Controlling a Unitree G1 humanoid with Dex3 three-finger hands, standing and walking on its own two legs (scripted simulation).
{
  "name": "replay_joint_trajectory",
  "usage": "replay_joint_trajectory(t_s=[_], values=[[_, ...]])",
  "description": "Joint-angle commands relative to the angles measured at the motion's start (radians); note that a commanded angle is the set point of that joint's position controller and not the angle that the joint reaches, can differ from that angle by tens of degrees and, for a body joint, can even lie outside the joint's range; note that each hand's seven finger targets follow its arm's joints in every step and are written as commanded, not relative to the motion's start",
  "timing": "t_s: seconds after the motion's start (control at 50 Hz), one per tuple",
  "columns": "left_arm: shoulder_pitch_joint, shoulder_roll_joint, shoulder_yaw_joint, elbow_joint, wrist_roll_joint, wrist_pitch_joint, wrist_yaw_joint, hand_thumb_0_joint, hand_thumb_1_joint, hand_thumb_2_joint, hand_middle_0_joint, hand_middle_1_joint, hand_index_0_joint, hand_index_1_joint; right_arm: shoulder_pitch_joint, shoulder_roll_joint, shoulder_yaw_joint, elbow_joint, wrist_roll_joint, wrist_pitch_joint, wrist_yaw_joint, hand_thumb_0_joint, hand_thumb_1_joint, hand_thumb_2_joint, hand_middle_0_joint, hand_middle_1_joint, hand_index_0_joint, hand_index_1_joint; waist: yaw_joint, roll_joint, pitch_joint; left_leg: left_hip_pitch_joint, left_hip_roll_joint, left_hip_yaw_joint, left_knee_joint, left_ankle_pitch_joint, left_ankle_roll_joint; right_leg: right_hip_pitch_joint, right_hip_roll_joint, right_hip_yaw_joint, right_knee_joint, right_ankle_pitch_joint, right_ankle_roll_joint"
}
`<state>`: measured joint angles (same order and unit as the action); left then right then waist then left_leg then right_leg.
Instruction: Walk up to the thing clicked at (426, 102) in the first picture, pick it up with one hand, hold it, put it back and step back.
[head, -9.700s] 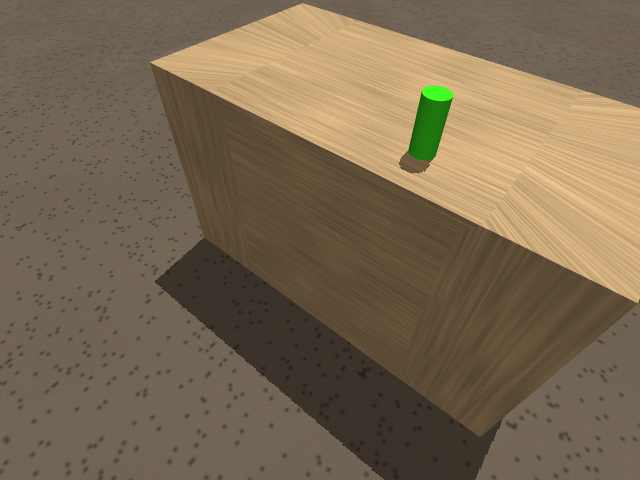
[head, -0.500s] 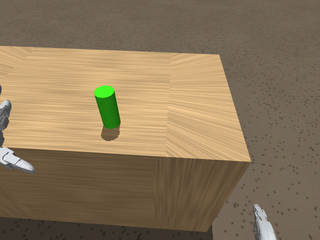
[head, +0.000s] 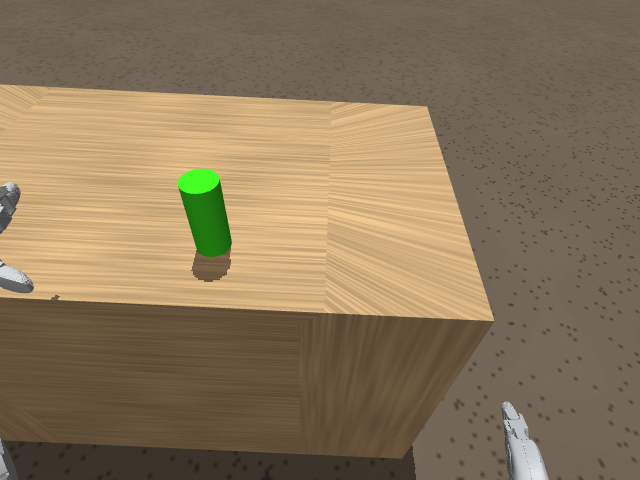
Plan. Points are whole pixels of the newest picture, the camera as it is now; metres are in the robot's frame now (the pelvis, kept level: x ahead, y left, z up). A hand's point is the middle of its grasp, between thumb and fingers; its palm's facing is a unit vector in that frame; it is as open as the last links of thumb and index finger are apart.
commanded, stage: go down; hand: left
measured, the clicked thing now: (207, 215) +0.50 +0.19 +0.05
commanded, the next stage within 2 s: approach in 1.84 s
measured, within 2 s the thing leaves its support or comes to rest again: neither
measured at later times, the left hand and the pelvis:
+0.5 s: hand (20, 206) +0.38 +0.36 +0.17, palm faces +0.12 -0.99 +0.01, open 17.7 cm; pelvis +0.01 +0.00 +0.00, yaw +0 degrees
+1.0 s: hand (14, 196) +0.40 +0.37 +0.17, palm faces +0.14 -0.99 +0.01, open 17.6 cm; pelvis +0.01 +0.01 -0.01, yaw +0 degrees
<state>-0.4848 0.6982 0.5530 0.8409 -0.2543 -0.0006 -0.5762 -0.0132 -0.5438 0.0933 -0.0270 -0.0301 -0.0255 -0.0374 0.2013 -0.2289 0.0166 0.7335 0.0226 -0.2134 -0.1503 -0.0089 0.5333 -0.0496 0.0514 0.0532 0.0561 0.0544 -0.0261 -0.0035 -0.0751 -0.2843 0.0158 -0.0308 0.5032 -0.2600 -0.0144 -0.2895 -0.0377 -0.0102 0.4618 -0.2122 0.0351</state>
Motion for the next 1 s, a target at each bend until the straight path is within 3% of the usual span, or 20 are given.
replay_joint_trajectory(t_s=[0.0,0.04,0.08,0.1,0.14,0.2,0.24,0.28,0.34,0.36,0.42,0.48,0.5,0.52,0.6,0.62,0.66,0.9,0.96,0.98], values=[[-0.42,0.393,0.056,-0.156,-0.007,-0.063,-0.019,0.0,-0.59,0.079,-0.035,-0.032,-0.034,-0.039,-0.076,-0.131,-0.017,-0.162,-0.004,-0.063,-0.016,0.0,0.556,-0.049,0.049,0.05,0.049,0.05,-0.004,0.125,-0.202,0.076,-0.035,0.021,-0.068,0.148,0.025,0.013,0.033,-0.039,-0.056,0.105,-0.039],[-0.437,0.432,0.09,-0.159,-0.008,-0.076,-0.009,0.0,-0.594,0.073,-0.034,-0.04,-0.038,-0.042,-0.081,-0.168,-0.048,-0.195,-0.01,-0.072,-0.022,0.0,0.554,-0.048,0.049,0.05,0.049,0.05,-0.008,0.123,-0.241,0.097,-0.03,0.019,-0.059,0.184,0.02,0.023,0.037,-0.043,-0.045,0.135,-0.04],[-0.445,0.428,0.091,-0.138,-0.005,-0.083,-0.009,0.0,-0.579,0.075,-0.032,-0.038,-0.035,-0.041,-0.083,-0.16,-0.031,-0.236,-0.011,-0.077,-0.022,0.0,0.553,-0.049,0.049,0.05,0.049,0.05,-0.014,0.109,-0.262,0.107,-0.027,0.016,-0.047,0.227,0.018,0.026,0.04,-0.043,-0.037,0.167,-0.038],[-0.418,0.406,0.074,-0.069,0.0,-0.077,-0.007,0.0,-0.572,0.081,-0.032,-0.037,-0.033,-0.042,-0.041,-0.109,-0.003,-0.151,-0.011,-0.07,-0.018,0.0,0.555,-0.049,0.049,0.05,0.049,0.05,-0.008,0.107,-0.219,0.068,-0.033,0.02,-0.042,0.222,0.022,0.016,0.035,-0.038,-0.036,0.166,-0.037],[-0.439,0.4,0.056,-0.063,-0.004,-0.09,-0.011,0.0,-0.607,0.086,-0.034,-0.046,-0.035,-0.053,-0.095,-0.133,-0.017,-0.196,-0.008,-0.078,-0.022,0.0,0.553,-0.05,0.049,0.05,0.049,0.05,-0.01,0.089,-0.219,0.057,-0.036,0.02,-0.037,0.193,0.026,-0.003,0.035,-0.035,-0.035,0.145,-0.035],[-0.485,0.439,0.055,-0.075,0.013,-0.104,-0.011,0.0,-0.608,0.087,-0.038,-0.044,-0.037,-0.052,-0.092,-0.131,-0.009,-0.202,-0.011,-0.078,-0.021,0.0,0.556,-0.049,0.049,0.05,0.049,0.05,-0.008,0.138,-0.26,0.07,-0.036,0.019,-0.031,0.196,0.02,-0.003,0.033,-0.035,-0.027,0.144,-0.04],[-0.488,0.484,0.085,-0.051,0.018,-0.11,-0.006,0.0,-0.601,0.084,-0.037,-0.043,-0.036,-0.05,-0.073,-0.159,-0.036,-0.19,-0.012,-0.078,-0.026,0.0,0.551,-0.051,0.049,0.05,0.049,0.05,-0.016,0.137,-0.292,0.076,-0.032,0.015,-0.021,0.217,0.017,0.001,0.036,-0.035,-0.021,0.159,-0.04],[-0.532,0.501,0.095,-0.099,0.013,-0.126,-0.009,0.0,-0.585,0.083,-0.036,-0.05,-0.039,-0.053,-0.101,-0.146,-0.016,-0.216,-0.012,-0.083,-0.024,0.0,0.553,-0.05,0.049,0.05,0.049,0.05,-0.014,0.169,-0.303,0.083,-0.03,0.015,-0.013,0.229,0.015,-0.003,0.036,-0.034,-0.013,0.17,-0.042],[-0.498,0.457,0.062,-0.046,0.017,-0.126,-0.018,0.0,-0.572,0.093,-0.035,-0.05,-0.035,-0.056,-0.086,-0.132,-0.019,-0.163,-0.01,-0.078,-0.021,0.0,0.547,-0.052,0.049,0.05,0.049,0.05,-0.017,0.163,-0.274,0.069,-0.021,0.005,-0.011,0.247,0.01,-0.037,0.042,-0.038,-0.005,0.168,-0.047],[-0.479,0.44,0.052,-0.034,0.013,-0.122,-0.023,0.0,-0.562,0.084,-0.038,-0.046,-0.039,-0.05,-0.088,-0.096,0.014,-0.156,-0.007,-0.078,-0.018,0.0,0.551,-0.05,0.049,0.05,0.049,0.05,-0.005,0.174,-0.27,0.064,-0.027,0.01,-0.007,0.233,0.014,-0.03,0.04,-0.039,-0.007,0.161,-0.046],[-0.49,0.489,0.072,-0.036,0.013,-0.118,-0.021,0.0,-0.592,0.085,-0.041,-0.05,-0.042,-0.055,-0.066,-0.151,-0.032,-0.151,-0.011,-0.077,-0.023,0.0,0.551,-0.05,0.049,0.05,0.049,0.05,-0.023,0.168,-0.297,0.063,-0.025,0.012,0.003,0.256,0.014,-0.034,0.041,-0.036,-0.002,0.183,-0.046],[-0.486,0.487,0.076,-0.035,0.013,-0.115,-0.024,0.0,-0.57,0.074,-0.041,-0.043,-0.045,-0.045,-0.097,-0.147,-0.022,-0.174,-0.012,-0.075,-0.023,0.0,0.551,-0.049,0.049,0.05,0.049,0.05,-0.015,0.153,-0.319,0.071,-0.023,0.01,0.019,0.31,0.015,-0.023,0.041,-0.038,0.006,0.222,-0.044],[-0.485,0.515,0.104,-0.056,0.009,-0.121,-0.024,0.0,-0.574,0.08,-0.039,-0.048,-0.042,-0.051,-0.086,-0.162,-0.035,-0.168,-0.012,-0.076,-0.025,0.0,0.546,-0.051,0.049,0.05,0.049,0.05,-0.017,0.163,-0.317,0.068,-0.02,0.009,0.021,0.324,0.011,-0.022,0.042,-0.04,0.015,0.229,-0.046],[-0.492,0.492,0.077,-0.029,0.014,-0.119,-0.028,0.0,-0.59,0.077,-0.042,-0.051,-0.045,-0.054,-0.057,-0.142,-0.025,-0.13,-0.011,-0.069,-0.024,0.0,0.543,-0.051,0.049,0.05,0.049,0.05,-0.023,0.157,-0.311,0.072,-0.019,0.008,0.026,0.329,0.014,-0.037,0.042,-0.038,0.013,0.23,-0.047],[-0.489,0.486,0.085,-0.05,0.011,-0.123,-0.028,0.0,-0.598,0.072,-0.044,-0.048,-0.047,-0.051,-0.09,-0.132,-0.015,-0.17,-0.01,-0.071,-0.022,0.0,0.542,-0.052,0.049,0.05,0.049,0.05,-0.018,0.145,-0.306,0.052,-0.023,0.011,0.035,0.328,0.017,-0.031,0.04,-0.037,0.021,0.236,-0.042],[-0.486,0.511,0.102,-0.041,0.01,-0.121,-0.026,0.0,-0.589,0.07,-0.043,-0.049,-0.047,-0.051,-0.087,-0.154,-0.038,-0.168,-0.009,-0.072,-0.025,0.0,0.541,-0.052,0.049,0.05,0.049,0.05,-0.018,0.151,-0.327,0.058,-0.021,0.01,0.04,0.34,0.015,-0.029,0.04,-0.036,0.029,0.244,-0.043],[-0.499,0.48,0.072,-0.033,0.007,-0.119,-0.037,0.0,-0.579,0.082,-0.042,-0.047,-0.043,-0.051,-0.072,-0.145,-0.029,-0.152,-0.011,-0.066,-0.019,0.0,0.545,-0.052,0.049,0.05,0.049,0.05,-0.033,0.169,-0.32,0.076,-0.013,0.006,0.049,0.371,0.013,-0.067,0.043,-0.037,0.034,0.248,-0.046],[-0.575,0.556,0.104,-0.027,0.028,-0.127,-0.024,0.0,-0.576,0.079,-0.043,-0.054,-0.047,-0.056,-0.071,-0.163,-0.039,-0.187,-0.014,-0.071,-0.019,0.0,0.543,-0.052,0.049,0.05,0.049,0.05,-0.04,0.184,-0.343,0.053,-0.012,0.001,0.067,0.309,0.011,-0.099,0.044,-0.04,0.053,0.194,-0.048],[-0.558,0.525,0.076,0.032,0.034,-0.127,-0.029,0.0,-0.584,0.088,-0.042,-0.056,-0.043,-0.061,-0.074,-0.136,-0.015,-0.176,-0.013,-0.068,-0.013,0.0,0.536,-0.055,0.049,0.05,0.049,0.05,-0.037,0.167,-0.324,0.018,-0.011,-0.005,0.072,0.311,0.012,-0.102,0.043,-0.039,0.06,0.191,-0.051],[-0.571,0.544,0.086,0.028,0.033,-0.131,-0.031,0.0,-0.58,0.081,-0.042,-0.055,-0.045,-0.058,-0.102,-0.172,-0.042,-0.214,-0.012,-0.073,-0.017,0.0,0.539,-0.054,0.049,0.05,0.049,0.05,-0.044,0.168,-0.318,0.017,-0.01,-0.005,0.068,0.284,0.01,-0.116,0.043,-0.039,0.062,0.171,-0.051]])
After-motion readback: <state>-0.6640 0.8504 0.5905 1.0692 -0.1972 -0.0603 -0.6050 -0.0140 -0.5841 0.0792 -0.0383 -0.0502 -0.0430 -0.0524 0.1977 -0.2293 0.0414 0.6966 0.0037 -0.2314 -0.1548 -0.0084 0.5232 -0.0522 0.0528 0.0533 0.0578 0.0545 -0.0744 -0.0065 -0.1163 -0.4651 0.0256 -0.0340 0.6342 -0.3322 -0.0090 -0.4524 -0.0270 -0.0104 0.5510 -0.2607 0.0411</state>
